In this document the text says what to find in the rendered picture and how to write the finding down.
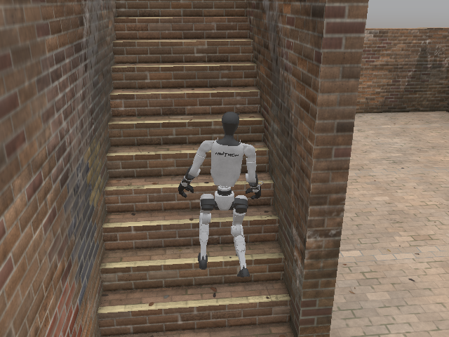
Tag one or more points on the robot left shin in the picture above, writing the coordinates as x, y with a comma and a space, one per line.
203, 236

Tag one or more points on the robot left forearm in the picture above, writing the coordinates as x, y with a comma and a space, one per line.
187, 178

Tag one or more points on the robot left upper arm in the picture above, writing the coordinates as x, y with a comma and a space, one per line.
205, 146

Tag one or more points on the robot left foot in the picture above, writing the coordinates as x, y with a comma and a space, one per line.
202, 263

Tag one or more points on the robot right forearm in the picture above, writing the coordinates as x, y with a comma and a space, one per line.
254, 186

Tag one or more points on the left robot hand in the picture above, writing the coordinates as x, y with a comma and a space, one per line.
188, 188

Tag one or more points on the right robot hand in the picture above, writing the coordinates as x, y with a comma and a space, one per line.
257, 194

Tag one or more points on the robot right upper arm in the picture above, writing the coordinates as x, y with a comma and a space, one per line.
249, 151

